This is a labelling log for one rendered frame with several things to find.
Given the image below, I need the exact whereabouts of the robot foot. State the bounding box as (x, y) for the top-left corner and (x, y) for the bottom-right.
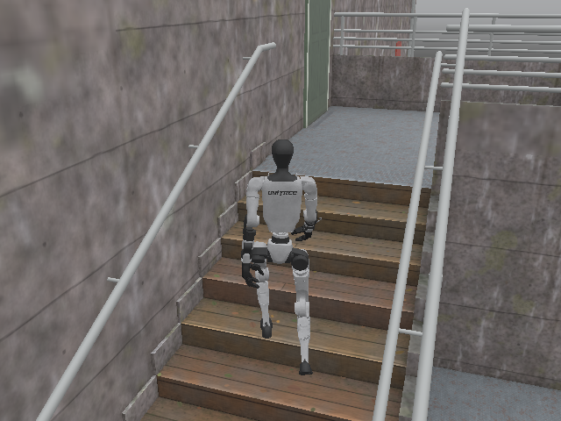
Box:
(299, 361), (313, 375)
(260, 318), (273, 339)

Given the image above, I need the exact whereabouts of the left robot upper arm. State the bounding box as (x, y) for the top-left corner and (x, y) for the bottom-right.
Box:
(246, 176), (264, 227)

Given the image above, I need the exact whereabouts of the left robot hand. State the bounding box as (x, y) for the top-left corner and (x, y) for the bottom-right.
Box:
(242, 262), (264, 289)

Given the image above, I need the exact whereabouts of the right robot hand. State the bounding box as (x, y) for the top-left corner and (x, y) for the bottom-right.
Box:
(291, 225), (312, 241)

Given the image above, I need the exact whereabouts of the right robot upper arm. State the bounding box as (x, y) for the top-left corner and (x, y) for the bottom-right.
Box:
(300, 176), (317, 222)

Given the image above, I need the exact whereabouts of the left robot foot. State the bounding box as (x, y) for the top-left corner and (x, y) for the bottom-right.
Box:
(260, 318), (273, 339)

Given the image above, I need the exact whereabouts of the robot right forearm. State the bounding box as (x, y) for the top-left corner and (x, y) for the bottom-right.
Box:
(304, 211), (317, 232)

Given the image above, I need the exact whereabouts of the robot left forearm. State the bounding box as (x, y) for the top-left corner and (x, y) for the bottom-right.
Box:
(241, 214), (256, 263)

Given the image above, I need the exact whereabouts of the right robot foot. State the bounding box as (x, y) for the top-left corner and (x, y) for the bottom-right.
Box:
(299, 361), (313, 375)

